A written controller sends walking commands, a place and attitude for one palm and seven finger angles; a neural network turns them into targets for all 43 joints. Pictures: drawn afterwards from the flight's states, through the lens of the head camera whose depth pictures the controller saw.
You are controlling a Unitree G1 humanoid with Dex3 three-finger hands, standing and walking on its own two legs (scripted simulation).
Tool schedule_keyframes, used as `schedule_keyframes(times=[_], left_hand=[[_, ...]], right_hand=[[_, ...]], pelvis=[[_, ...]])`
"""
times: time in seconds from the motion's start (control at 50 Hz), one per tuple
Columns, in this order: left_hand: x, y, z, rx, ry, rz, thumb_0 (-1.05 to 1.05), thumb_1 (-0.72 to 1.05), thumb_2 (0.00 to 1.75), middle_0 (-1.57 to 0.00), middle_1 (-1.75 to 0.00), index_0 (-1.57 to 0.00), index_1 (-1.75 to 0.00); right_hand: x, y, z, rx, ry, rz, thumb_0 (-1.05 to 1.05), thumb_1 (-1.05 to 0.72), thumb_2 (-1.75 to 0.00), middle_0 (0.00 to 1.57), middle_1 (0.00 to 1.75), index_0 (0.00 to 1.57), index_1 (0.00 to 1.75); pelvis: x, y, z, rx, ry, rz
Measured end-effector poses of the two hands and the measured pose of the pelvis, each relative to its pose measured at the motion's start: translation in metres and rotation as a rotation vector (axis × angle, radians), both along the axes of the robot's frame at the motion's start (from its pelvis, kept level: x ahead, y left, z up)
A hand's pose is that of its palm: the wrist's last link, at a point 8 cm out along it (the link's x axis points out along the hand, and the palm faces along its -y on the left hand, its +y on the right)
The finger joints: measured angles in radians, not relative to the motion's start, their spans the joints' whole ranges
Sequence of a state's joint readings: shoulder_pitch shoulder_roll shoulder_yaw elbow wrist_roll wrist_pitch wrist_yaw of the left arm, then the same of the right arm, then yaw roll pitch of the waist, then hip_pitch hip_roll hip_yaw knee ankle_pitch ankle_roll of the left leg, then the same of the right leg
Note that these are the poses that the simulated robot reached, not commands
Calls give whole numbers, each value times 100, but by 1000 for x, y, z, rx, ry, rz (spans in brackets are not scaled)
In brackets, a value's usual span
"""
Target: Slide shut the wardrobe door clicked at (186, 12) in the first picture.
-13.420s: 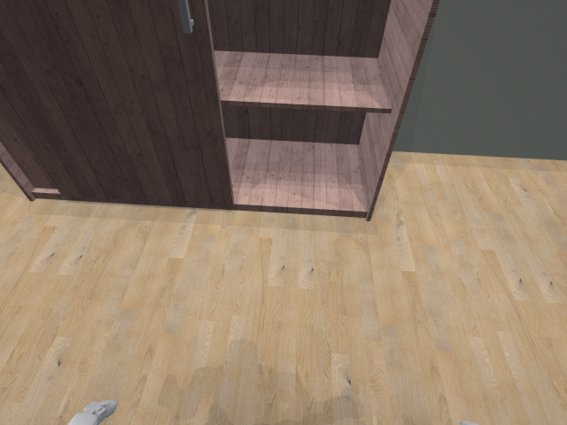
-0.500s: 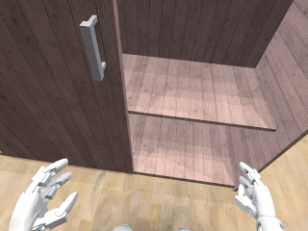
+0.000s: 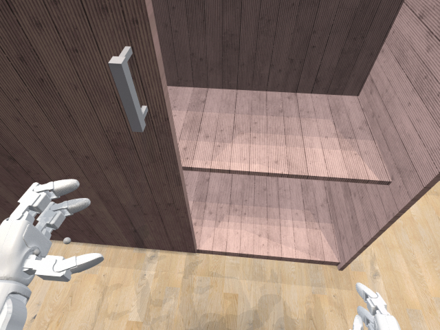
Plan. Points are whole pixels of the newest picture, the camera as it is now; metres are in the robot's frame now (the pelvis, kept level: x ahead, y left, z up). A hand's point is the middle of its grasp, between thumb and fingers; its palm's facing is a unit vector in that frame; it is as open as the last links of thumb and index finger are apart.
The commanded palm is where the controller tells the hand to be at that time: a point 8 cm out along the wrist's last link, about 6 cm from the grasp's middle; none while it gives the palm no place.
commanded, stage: raise the hand with hooked fingers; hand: left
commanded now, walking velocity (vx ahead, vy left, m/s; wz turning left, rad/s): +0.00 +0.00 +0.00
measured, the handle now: (133, 91) +0.49 +0.20 +0.18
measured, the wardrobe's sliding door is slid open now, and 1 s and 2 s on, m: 0.64 0.64 0.64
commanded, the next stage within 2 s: move the hooked fingers beside the handle in 1.08 s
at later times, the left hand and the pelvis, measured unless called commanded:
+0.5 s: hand (11, 184) +0.27 +0.30 +0.18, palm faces +0.08 -0.99 -0.07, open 13.9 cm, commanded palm +0.24 +0.35 +0.19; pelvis +0.01 +0.03 +0.03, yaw +1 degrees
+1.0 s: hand (19, 167) +0.28 +0.29 +0.20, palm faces +0.09 -0.99 -0.07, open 14.0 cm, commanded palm +0.25 +0.33 +0.20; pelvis +0.01 +0.01 +0.03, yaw +0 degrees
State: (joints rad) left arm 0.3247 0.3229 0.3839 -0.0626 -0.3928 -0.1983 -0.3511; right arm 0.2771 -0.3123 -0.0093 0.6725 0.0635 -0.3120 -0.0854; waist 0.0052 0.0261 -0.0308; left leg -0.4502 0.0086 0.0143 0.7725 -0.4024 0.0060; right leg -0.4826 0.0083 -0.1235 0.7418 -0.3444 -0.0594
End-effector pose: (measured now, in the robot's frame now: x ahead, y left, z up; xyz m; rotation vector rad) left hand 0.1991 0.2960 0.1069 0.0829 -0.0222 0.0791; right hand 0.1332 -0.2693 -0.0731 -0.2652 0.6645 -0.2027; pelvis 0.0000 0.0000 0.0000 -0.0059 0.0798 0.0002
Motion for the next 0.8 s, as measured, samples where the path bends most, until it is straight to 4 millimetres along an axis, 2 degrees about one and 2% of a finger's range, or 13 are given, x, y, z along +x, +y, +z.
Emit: schedule_keyframes(times=[0.1, 0.28, 0.38, 0.46, 0.56, 0.66, 0.8], left_hand=[[9, 4, -4, -6, 48, -52, 0, -21, 42, -28, -101, -28, -102], [27, 34, 53, 18, -105, -11, 0, -40, 34, -30, -113, -30, -114], [33, 47, 60, 3, -14, -17, -1, -46, 31, -30, -117, -30, -118], [38, 54, 70, -9, -13, -11, -1, -48, 30, -30, -118, -30, -119], [47, 64, 91, 1, -76, 8, -1, -50, 30, -31, -119, -30, -120], [58, 68, 105, 15, -63, -5, -1, -50, 30, -30, -119, -30, -120], [62, 55, 88, -25, 24, -48, -1, -50, 30, -30, -119, -30, -120]], right_hand=[[14, 7, 15, -32, -46, 15, 2, -91, -90, 20, 30, 20, 30], [50, 56, 37, 37, -153, 108, 2, -90, -89, 20, 30, 20, 30], [63, 80, 40, 87, -166, 143, 2, -90, -89, 21, 30, 21, 30], [67, 90, 40, 94, -148, 167, 2, -90, -89, 21, 30, 21, 30], [65, 91, 41, 83, -112, 178, 2, -90, -89, 21, 30, 21, 30], [60, 81, 39, 78, -86, 155, 2, -90, -89, 21, 30, 21, 30], [53, 63, 38, 74, -68, 109, 2, -90, -89, 21, 30, 21, 30]], pelvis=[[-2, 8, 5, -7, -26, 2], [5, 18, 16, -17, -74, 10], [7, 25, 21, -18, -90, 11], [7, 27, 24, -17, -99, 15], [8, 26, 27, -17, -106, 18], [9, 26, 29, -16, -105, 16], [10, 23, 30, -12, -95, 2]])
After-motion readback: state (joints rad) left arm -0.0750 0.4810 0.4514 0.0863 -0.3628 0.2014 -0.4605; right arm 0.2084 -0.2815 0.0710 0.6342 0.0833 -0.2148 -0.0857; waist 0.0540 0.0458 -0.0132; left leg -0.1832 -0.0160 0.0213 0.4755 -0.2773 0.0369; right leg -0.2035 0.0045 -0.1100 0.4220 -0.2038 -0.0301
